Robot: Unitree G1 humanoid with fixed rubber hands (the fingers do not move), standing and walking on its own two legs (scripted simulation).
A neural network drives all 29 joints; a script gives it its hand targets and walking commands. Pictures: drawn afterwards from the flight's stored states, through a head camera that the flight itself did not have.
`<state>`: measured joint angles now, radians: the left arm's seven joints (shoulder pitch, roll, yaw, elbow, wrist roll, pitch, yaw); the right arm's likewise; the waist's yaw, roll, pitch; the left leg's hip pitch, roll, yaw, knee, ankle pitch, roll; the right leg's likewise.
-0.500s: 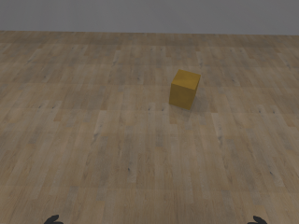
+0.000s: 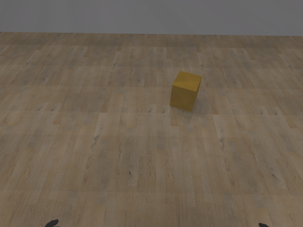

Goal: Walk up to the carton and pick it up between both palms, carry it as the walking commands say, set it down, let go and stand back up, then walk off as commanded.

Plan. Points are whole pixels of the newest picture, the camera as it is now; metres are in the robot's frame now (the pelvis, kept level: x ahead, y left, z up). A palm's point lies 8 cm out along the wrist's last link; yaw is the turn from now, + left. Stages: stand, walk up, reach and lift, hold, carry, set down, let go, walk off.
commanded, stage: stand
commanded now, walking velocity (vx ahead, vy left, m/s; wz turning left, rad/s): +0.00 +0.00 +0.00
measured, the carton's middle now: (185, 91) +1.28 -0.24 -0.66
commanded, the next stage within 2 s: walk up in 0.44 s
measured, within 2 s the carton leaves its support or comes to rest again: neither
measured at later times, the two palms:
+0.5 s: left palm out of the picture +0.09 +0.31 -0.11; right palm out of the picture +0.10 -0.31 -0.11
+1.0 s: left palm (64, 197) +0.21 +0.27 -0.09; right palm out of the picture +0.10 -0.41 -0.12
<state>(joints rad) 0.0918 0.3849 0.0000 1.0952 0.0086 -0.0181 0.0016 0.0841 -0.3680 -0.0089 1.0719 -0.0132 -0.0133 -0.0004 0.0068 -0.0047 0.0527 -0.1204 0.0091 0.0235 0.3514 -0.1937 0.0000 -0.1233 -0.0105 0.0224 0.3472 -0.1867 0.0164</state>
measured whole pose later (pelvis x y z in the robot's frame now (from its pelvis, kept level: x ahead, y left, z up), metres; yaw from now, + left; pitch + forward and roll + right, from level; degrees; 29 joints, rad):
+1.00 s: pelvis +0.08 -0.06 -0.03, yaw -7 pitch -3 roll -1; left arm 0.24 0.47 0.08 0.88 0.02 -0.07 -0.06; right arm 0.25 -0.50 -0.10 0.90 -0.02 -0.02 0.05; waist -0.01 0.06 0.06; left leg -0.30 0.09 -0.03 1.02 -0.47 0.05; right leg -0.32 0.00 -0.04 0.63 -0.26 -0.01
